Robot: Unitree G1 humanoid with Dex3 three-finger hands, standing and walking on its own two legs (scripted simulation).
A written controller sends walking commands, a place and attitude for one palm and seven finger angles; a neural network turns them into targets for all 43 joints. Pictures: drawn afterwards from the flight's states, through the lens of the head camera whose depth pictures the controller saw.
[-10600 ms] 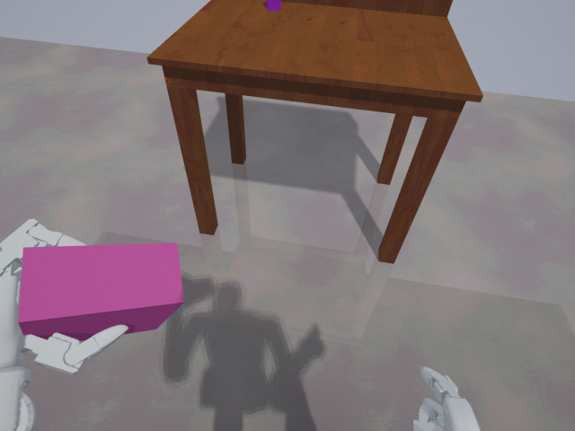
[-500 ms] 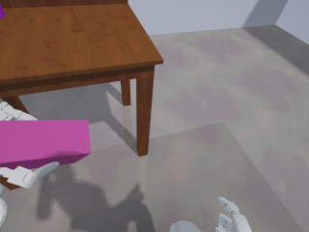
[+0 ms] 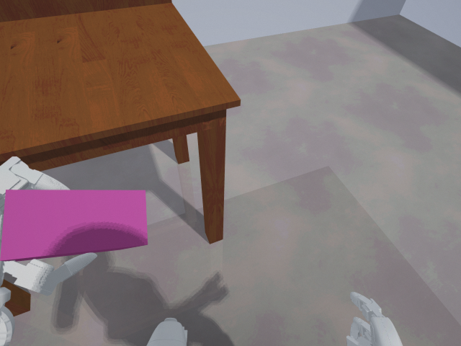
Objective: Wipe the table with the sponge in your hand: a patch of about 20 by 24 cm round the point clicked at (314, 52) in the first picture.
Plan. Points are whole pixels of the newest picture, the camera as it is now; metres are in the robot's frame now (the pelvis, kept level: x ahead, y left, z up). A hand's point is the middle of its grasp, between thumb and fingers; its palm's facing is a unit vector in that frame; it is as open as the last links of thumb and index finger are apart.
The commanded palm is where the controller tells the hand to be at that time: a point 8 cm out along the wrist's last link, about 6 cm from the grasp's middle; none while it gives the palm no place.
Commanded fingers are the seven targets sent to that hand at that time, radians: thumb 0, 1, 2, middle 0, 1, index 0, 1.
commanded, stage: shuffle to correct the standing spot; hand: left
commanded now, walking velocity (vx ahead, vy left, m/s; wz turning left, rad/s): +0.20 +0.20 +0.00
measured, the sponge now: (96, 225) +0.23 +0.20 +0.16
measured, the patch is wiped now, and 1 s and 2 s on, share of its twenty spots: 0.00 0.00 0.00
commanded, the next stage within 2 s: come to a stop and stand still in 1.50 s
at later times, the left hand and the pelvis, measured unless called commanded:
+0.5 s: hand (5, 158) +0.30 +0.34 +0.18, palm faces +0.40 -0.74 -0.54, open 10.5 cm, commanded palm +0.25 +0.37 +0.18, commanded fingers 0.00 0.10 1.30 -1.20 -1.60 -1.20 -1.60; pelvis +0.09 +0.09 +0.00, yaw +1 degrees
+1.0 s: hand out of the picture +0.36 +0.42 +0.18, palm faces +0.51 -0.75 -0.43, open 10.5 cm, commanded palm +0.31 +0.44 +0.18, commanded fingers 0.00 0.10 1.30 -1.20 -1.60 -1.20 -1.60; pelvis +0.16 +0.15 +0.00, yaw +1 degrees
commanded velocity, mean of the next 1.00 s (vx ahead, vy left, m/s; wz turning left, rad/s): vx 0.18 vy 0.18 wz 0.00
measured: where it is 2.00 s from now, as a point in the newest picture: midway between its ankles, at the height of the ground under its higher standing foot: (154, 335)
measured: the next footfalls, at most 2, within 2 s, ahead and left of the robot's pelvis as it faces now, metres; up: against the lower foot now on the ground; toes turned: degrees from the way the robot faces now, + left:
left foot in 0.08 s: +0.13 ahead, +0.21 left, +0.00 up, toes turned +4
right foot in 0.26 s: +0.09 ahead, -0.03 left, +0.00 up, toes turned -6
